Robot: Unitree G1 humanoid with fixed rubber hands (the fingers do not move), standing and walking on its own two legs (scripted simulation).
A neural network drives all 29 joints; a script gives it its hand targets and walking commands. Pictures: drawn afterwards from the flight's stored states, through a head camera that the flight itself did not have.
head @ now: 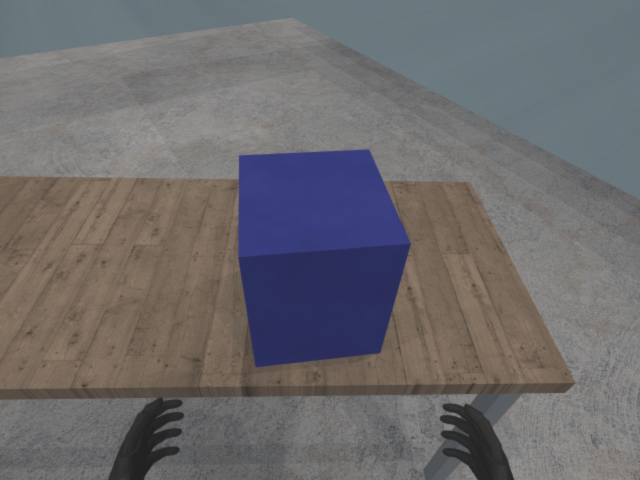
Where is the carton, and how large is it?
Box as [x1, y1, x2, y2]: [238, 149, 410, 366]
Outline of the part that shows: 368,149 239,155 238,258 256,366 377,353 380,351 410,243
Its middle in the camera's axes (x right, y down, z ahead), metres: -0.01 +0.03 +0.61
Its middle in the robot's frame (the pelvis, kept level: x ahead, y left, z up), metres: +0.45 +0.02 +0.03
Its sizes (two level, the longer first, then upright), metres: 0.210 0.200 0.250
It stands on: a table, 0.69 m high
